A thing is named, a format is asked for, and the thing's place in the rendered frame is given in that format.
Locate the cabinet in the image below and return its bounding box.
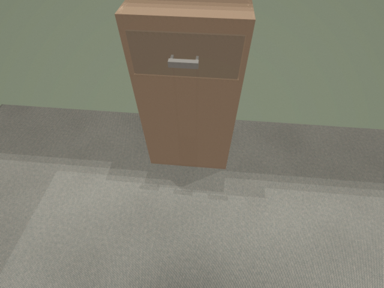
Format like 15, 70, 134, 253
115, 0, 256, 169

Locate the handle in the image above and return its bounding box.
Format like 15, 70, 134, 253
168, 55, 199, 69

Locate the drawer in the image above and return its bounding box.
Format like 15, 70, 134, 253
125, 29, 245, 79

